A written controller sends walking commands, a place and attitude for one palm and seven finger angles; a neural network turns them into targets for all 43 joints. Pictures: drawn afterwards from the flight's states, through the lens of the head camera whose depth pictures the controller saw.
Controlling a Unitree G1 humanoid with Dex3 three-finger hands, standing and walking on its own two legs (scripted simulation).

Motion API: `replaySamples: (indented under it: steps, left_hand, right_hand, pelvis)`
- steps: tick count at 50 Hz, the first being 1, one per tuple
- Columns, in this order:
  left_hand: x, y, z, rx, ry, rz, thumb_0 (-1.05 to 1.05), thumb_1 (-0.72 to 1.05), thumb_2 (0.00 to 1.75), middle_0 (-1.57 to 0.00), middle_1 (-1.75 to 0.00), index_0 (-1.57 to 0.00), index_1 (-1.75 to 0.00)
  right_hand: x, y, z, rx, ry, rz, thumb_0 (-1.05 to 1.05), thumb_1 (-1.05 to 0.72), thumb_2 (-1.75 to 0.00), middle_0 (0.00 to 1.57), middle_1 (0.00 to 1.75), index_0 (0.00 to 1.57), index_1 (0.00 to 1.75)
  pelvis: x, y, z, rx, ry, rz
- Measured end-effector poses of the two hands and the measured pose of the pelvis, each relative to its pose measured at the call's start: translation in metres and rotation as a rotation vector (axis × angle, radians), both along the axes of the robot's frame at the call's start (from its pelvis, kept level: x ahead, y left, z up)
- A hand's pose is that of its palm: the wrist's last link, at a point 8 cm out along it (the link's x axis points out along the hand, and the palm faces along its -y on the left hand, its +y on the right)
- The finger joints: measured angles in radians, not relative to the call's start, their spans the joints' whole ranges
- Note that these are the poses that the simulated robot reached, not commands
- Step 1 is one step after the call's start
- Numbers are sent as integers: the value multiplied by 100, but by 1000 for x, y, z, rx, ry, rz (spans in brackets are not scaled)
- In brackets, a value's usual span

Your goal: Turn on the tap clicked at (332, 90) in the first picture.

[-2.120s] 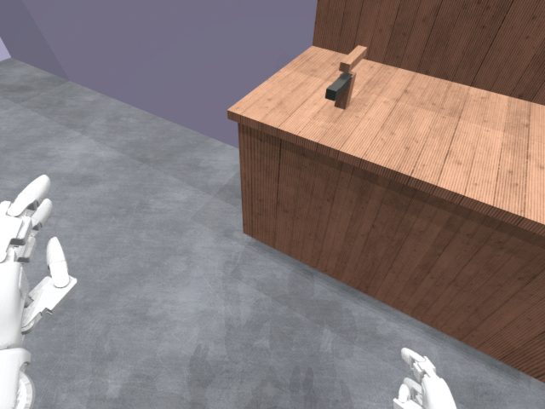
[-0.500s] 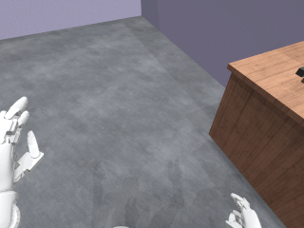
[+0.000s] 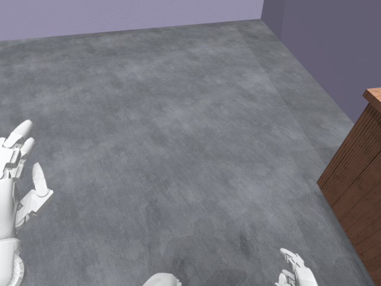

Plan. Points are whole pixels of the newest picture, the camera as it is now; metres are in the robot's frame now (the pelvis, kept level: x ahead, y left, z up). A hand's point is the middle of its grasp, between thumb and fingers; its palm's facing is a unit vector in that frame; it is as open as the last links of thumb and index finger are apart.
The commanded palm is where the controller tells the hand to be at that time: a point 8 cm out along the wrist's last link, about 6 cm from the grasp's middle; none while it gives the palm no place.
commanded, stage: walk around to get in front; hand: left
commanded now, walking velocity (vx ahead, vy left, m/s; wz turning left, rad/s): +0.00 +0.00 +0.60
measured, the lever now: out of the picture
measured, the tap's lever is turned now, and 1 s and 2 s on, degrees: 0 0 0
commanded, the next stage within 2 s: none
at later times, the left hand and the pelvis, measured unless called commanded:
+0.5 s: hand out of the picture +0.05 +0.28 +0.18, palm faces +0.62 -0.66 -0.43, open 7.4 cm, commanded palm +0.00 +0.31 +0.19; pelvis -0.07 -0.01 +0.00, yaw +17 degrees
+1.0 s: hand out of the picture -0.03 +0.34 +0.19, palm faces +0.82 -0.45 -0.35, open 7.4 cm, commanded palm -0.10 +0.34 +0.19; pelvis -0.08 +0.02 +0.00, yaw +34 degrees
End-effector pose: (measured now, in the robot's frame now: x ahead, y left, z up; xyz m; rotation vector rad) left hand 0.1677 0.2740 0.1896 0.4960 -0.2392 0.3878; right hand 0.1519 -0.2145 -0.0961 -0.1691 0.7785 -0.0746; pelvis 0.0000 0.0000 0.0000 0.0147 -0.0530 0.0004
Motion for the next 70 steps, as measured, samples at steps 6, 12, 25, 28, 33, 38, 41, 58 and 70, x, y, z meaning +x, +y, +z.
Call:
replaySamples:
  steps: [6,12,25,28,33,38,41,58,70]
  left_hand:
    - [-33,12,4,-18,-48,36,1,89,90,-21,-30,-21,-30]
    - [-73,41,6,3,-166,74,1,89,90,-21,-30,-21,-30]
    - [-166,33,7,39,-23,262,1,89,90,-21,-30,-21,-30]
    - [-184,27,5,36,-19,326,1,89,90,-21,-30,-21,-30]
    - [-208,26,5,-14,-13,399,1,89,90,-21,-30,-21,-30]
    - [-231,36,9,-11,-34,450,1,89,90,-21,-30,-21,-30]
    - [-246,48,11,-1,-93,487,1,89,90,-21,-30,-21,-30]
    - [-243,64,16,138,-44,594,1,89,90,-21,-30,-21,-30]
    - [-222,97,6,25,-43,688,1,89,90,-21,-30,-21,-30]
  right_hand:
    - [-1,-15,25,-119,-30,17,2,-91,-90,20,30,21,30]
    - [4,-6,39,-191,-107,58,2,-91,-90,20,30,20,30]
    - [-15,63,15,36,-60,313,2,-91,-90,20,30,21,30]
    - [-14,65,3,32,-23,381,2,-90,-90,20,30,21,30]
    - [-10,57,10,-34,19,425,2,-91,-90,20,30,21,30]
    - [4,54,27,-123,-19,447,2,-91,-90,20,30,21,30]
    - [15,63,33,-172,-58,468,2,-91,-90,20,30,21,30]
    - [31,173,-8,72,10,647,2,-90,-90,20,30,21,30]
    - [125,182,20,-124,-18,683,2,-91,-90,20,30,21,30]
  pelvis:
    - [-13,1,6,16,12,83]
    - [-34,15,-7,8,16,143]
    - [-67,-9,0,-45,23,303]
    - [-77,-17,-3,-29,22,348]
    - [-81,-18,9,8,27,425]
    - [-83,-10,13,22,51,494]
    - [-85,2,8,13,58,524]
    - [-39,21,-7,-33,25,653]
    - [1,54,8,3,55,731]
